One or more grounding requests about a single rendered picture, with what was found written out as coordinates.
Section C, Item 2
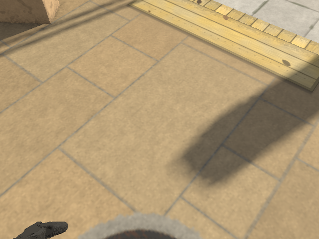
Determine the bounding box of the left robot hand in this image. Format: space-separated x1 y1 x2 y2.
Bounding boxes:
13 221 68 239

